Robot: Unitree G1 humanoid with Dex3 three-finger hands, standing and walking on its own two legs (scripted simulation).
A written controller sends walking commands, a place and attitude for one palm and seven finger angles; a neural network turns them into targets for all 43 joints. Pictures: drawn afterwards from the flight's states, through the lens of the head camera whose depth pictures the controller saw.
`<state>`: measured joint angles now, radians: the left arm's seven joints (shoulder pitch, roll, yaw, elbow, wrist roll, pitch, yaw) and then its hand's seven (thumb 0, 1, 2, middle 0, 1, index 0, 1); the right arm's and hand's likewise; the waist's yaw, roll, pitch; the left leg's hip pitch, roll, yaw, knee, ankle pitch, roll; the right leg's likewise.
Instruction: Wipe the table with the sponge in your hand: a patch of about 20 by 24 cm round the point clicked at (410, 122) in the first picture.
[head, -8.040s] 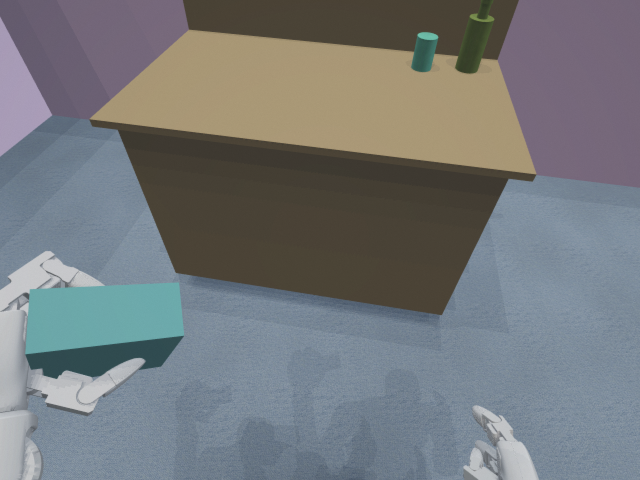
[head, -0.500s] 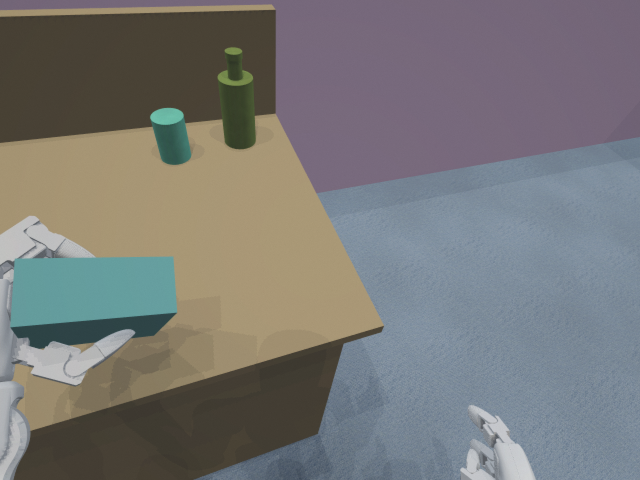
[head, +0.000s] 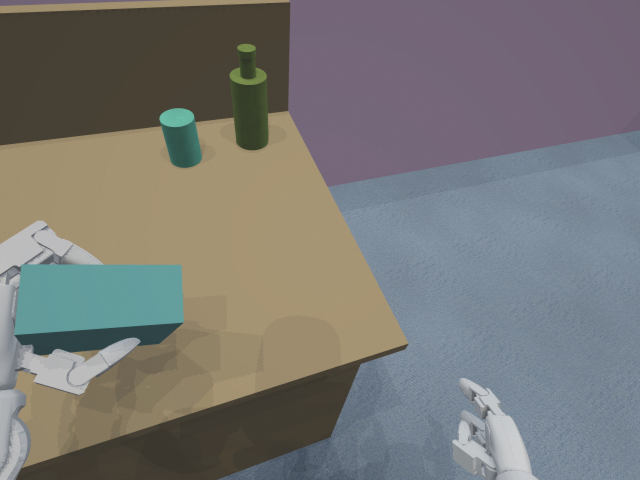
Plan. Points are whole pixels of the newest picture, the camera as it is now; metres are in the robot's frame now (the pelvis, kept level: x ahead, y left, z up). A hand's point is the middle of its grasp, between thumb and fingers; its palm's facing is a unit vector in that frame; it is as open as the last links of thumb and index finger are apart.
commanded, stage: come to a stop and stand still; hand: left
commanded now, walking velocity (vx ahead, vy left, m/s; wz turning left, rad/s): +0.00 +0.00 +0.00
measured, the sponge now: (125, 310) +0.23 +0.21 +0.14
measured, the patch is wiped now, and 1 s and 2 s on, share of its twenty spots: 0.00 0.00 0.00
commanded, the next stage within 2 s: look again from close up in 0.08 s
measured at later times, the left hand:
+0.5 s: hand (93, 328) +0.21 +0.23 +0.15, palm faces +0.37 -0.85 -0.36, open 9.6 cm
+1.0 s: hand (76, 318) +0.22 +0.25 +0.14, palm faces +0.36 -0.85 -0.38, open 9.6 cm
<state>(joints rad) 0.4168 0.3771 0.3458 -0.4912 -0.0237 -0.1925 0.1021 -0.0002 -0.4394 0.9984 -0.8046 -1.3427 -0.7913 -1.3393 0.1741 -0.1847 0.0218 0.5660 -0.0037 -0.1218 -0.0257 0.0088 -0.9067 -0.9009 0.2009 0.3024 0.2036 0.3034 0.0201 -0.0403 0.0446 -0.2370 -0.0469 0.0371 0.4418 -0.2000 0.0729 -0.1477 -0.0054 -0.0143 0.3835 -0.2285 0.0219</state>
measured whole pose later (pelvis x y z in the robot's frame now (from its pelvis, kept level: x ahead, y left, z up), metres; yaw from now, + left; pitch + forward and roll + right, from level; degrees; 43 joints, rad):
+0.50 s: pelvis -0.01 -0.02 +0.00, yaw +0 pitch -1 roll -2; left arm 0.44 0.35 0.32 -0.43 -0.03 -0.17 0.11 0.00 -0.44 1.00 -0.80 -1.35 -0.79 -1.34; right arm 0.22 -0.20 0.01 0.59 0.00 -0.10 -0.05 0.01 -0.91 -0.90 0.20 0.30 0.20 0.30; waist 0.01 -0.01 0.02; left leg -0.23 -0.02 0.02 0.42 -0.18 0.05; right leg -0.13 0.02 -0.02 0.35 -0.20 0.00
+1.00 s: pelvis +0.00 +0.00 +0.00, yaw +0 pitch +0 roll -1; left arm 0.41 0.41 0.36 -0.43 -0.03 -0.24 0.09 0.00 -0.44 1.00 -0.80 -1.35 -0.79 -1.34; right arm 0.23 -0.19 0.02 0.60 0.00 -0.16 -0.04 0.01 -0.91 -0.90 0.20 0.30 0.20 0.30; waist 0.03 -0.06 0.06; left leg -0.27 -0.04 0.03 0.47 -0.21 0.07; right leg -0.18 0.00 -0.02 0.42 -0.24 0.02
